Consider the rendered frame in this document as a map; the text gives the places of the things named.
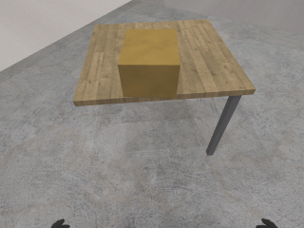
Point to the right robot hand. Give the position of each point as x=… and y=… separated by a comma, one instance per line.
x=268, y=224

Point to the table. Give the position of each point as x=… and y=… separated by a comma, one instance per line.
x=208, y=69

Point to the carton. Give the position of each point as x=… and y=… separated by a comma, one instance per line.
x=149, y=63

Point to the left robot hand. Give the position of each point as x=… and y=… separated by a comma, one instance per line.
x=59, y=224

